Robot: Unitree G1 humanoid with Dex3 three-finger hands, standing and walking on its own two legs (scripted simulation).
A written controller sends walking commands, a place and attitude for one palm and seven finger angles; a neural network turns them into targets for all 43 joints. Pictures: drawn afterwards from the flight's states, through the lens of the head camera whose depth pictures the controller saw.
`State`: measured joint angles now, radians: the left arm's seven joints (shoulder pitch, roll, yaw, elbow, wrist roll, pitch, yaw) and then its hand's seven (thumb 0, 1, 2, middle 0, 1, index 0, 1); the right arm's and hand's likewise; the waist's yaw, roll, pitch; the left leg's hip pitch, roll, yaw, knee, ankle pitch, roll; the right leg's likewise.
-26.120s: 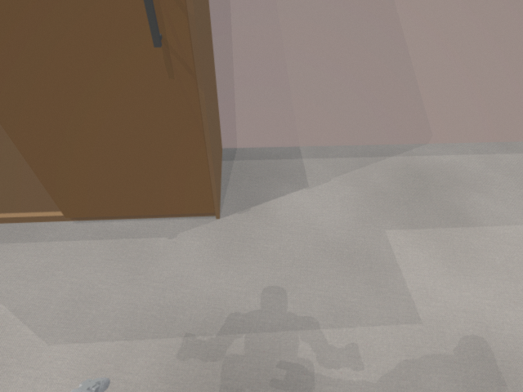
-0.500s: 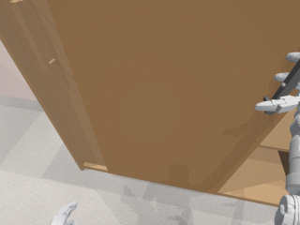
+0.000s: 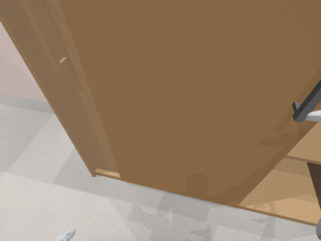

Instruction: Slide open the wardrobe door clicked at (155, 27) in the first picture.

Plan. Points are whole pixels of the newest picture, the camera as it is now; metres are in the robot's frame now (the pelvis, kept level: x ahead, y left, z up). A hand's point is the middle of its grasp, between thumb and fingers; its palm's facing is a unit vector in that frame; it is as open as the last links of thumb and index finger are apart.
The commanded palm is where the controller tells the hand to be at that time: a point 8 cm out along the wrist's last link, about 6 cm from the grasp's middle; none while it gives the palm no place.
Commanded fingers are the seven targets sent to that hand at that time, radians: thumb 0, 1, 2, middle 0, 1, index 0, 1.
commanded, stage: slip the hand off the handle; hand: right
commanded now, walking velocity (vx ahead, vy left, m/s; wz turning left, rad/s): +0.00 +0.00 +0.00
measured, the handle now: out of the picture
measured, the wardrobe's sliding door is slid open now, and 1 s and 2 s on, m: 0.48 0.48 0.48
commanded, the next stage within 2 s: draw the hand back to the body in 0.86 s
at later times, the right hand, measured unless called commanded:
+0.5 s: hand out of the picture +0.33 -0.36 +0.20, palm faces +0.43 +0.89 -0.13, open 14.7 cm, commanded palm +0.28 -0.39 +0.21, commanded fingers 0.00 0.55 -0.20 0.25 1.15 0.25 1.15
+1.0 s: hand out of the picture +0.28 -0.34 +0.21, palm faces +0.45 +0.88 -0.14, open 14.7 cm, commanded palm +0.23 -0.37 +0.21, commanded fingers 0.00 0.55 -0.20 0.25 1.15 0.25 1.15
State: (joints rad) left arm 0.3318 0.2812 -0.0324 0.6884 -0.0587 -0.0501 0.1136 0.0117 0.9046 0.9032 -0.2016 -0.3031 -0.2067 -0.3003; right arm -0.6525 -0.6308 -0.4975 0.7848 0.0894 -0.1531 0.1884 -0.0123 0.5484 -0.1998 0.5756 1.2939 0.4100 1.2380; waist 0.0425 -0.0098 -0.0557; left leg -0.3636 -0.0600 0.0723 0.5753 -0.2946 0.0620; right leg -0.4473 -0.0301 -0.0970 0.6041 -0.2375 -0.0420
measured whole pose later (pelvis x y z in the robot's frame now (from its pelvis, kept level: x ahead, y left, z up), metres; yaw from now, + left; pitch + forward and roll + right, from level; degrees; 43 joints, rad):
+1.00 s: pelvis +0.01 -0.02 +0.01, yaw -3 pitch -2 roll +1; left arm 0.18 0.22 -0.09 0.66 -0.06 -0.12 0.13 0.01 0.90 0.90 -0.20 -0.30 -0.21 -0.30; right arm -0.14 -0.43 -0.42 0.00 0.20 0.10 0.08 -0.01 0.55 -0.20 0.25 1.16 0.25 1.15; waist -0.08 -0.02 -0.03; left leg -0.16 -0.01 0.10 0.48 -0.28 0.03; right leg -0.26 0.03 -0.07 0.49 -0.21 -0.07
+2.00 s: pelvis +0.03 -0.01 +0.02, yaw -1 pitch -5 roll +0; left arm 0.21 0.24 -0.03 0.68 -0.02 -0.12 0.06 0.02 0.90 0.90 -0.20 -0.30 -0.21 -0.30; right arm 0.36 -0.37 -0.34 -0.30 0.10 -0.08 -0.11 0.00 -0.26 -0.59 0.23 0.68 0.23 0.67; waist -0.07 -0.05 0.00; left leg -0.04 -0.03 0.06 0.38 -0.26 0.04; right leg -0.13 0.03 -0.08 0.41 -0.20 -0.06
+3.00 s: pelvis +0.00 -0.02 +0.01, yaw +0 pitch -1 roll +1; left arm 0.19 0.26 0.00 0.57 -0.02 0.02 0.08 0.01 0.91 0.90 -0.20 -0.30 -0.20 -0.30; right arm 0.53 -0.40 -0.36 -0.43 0.08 -0.14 -0.12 0.02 -0.89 -0.90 0.21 0.31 0.21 0.30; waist -0.03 -0.04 -0.02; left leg -0.18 -0.04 0.05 0.40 -0.21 0.03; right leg -0.27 0.01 -0.09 0.44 -0.17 -0.07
